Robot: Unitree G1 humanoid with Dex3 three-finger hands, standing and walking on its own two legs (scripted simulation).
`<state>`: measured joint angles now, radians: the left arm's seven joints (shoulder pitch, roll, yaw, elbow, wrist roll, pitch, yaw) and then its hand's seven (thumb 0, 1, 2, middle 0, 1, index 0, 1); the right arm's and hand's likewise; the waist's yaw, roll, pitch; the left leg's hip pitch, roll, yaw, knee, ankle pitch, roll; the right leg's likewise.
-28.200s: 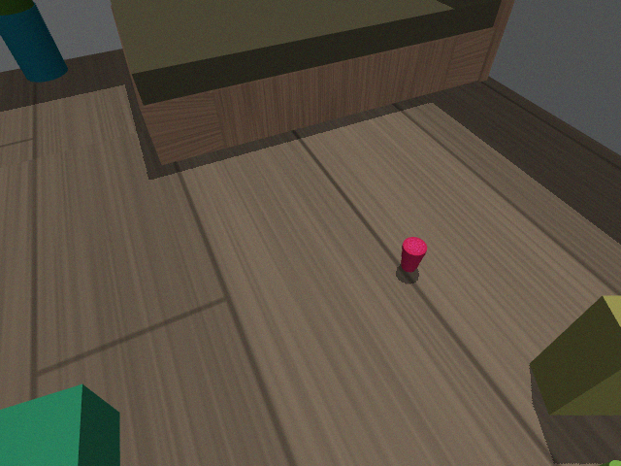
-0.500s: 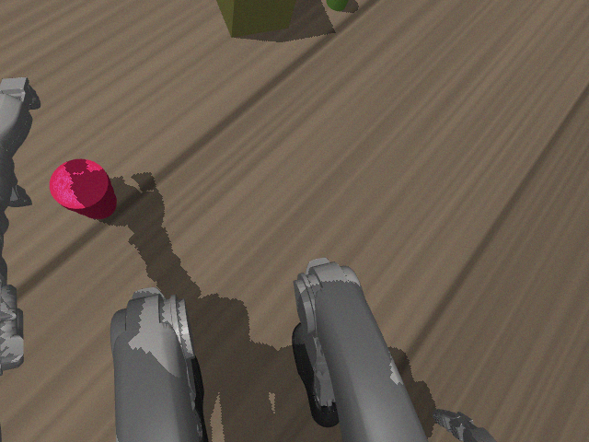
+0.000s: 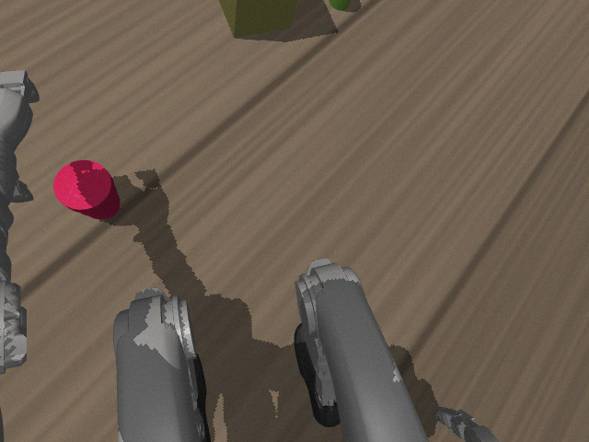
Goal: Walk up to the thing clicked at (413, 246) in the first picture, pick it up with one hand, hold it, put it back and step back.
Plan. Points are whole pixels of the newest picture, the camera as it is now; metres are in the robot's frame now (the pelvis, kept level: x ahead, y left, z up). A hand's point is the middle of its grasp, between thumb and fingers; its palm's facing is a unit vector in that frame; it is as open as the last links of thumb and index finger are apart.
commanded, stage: withdraw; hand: left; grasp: from above
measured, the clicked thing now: (94, 195) +0.53 +0.27 -0.34
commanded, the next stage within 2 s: none
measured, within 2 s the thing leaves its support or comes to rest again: neither
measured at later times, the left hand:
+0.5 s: hand (8, 151) +0.52 +0.30 -0.11, palm faces -0.35 -0.02 -0.94, open 14.1 cm
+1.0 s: hand (5, 154) +0.51 +0.30 -0.10, palm faces -0.37 -0.01 -0.93, open 14.1 cm
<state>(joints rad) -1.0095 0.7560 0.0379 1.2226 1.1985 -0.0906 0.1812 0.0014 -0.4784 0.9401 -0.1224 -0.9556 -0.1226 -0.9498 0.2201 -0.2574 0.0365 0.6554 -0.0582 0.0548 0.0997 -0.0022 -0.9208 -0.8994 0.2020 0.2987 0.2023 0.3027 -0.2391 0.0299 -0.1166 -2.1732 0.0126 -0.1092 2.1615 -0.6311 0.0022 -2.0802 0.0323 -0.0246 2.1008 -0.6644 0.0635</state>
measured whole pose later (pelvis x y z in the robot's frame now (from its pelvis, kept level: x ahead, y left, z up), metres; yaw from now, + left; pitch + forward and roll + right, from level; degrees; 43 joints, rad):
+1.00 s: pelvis +0.00 +0.00 -0.01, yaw +0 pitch +36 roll -7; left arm -1.03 0.77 0.03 1.26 1.20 -0.10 0.19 0.00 -0.51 0.96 -0.09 -0.99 -0.10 -0.98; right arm 0.21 -0.26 0.04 0.67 -0.07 0.04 0.10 0.00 -0.92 -0.90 0.20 0.30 0.20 0.30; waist -0.24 0.02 -0.11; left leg -2.18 0.01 -0.11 2.18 -0.63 0.00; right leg -2.09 0.03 -0.03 2.12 -0.67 0.06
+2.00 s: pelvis +0.00 +0.00 -0.01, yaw +0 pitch +36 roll -7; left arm -1.01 0.77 0.05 1.26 1.22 -0.14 0.23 0.00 -0.50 0.95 -0.09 -0.99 -0.10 -0.97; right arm 0.20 -0.27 0.03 0.67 -0.08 0.03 0.11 0.00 -0.92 -0.90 0.20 0.30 0.20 0.30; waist -0.24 0.01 -0.09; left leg -2.21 0.01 -0.12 2.20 -0.63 -0.01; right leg -2.11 0.03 -0.03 2.15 -0.67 0.06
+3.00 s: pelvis +0.00 +0.00 -0.02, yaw +0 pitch +35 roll -8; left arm -1.00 0.73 0.06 1.38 1.17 -0.23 0.28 0.00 -0.55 0.81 -0.04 -0.95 -0.07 -0.92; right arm 0.18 -0.28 0.05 0.69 -0.09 0.00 0.12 0.00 -0.90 -0.89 0.20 0.30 0.20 0.30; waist -0.24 0.00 -0.09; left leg -2.20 0.00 -0.12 2.21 -0.63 -0.01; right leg -2.11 0.03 -0.04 2.15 -0.67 0.06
